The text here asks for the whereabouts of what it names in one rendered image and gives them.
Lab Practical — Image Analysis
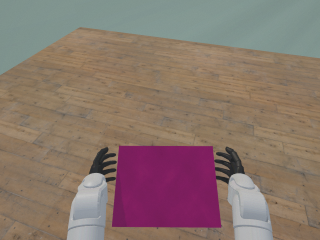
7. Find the right robot hand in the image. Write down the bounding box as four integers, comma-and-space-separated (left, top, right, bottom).
214, 147, 245, 184

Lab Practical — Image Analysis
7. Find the robot left forearm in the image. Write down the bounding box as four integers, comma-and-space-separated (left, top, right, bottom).
67, 173, 108, 240

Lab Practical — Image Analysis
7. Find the robot right forearm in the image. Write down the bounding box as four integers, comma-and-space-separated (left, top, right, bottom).
227, 173, 274, 240

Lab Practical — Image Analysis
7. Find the left robot hand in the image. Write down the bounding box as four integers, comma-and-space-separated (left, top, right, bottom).
89, 147, 117, 182

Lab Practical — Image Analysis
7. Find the carton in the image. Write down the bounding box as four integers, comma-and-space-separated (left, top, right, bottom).
112, 146, 221, 228

